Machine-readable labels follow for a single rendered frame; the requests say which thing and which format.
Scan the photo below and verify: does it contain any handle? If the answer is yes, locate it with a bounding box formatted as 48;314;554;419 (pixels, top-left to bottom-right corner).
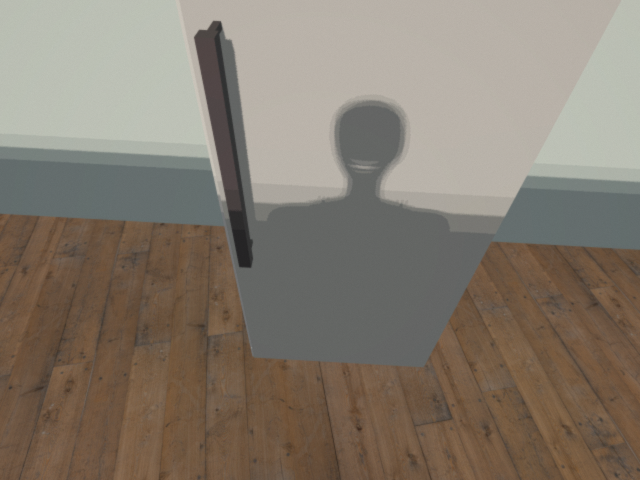
194;21;253;268

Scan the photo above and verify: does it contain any fridge door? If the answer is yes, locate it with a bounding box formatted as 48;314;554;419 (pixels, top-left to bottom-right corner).
179;0;621;367

